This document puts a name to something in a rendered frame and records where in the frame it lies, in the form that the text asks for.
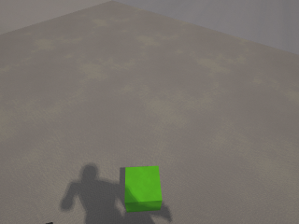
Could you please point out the carton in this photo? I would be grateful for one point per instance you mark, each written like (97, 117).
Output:
(142, 189)

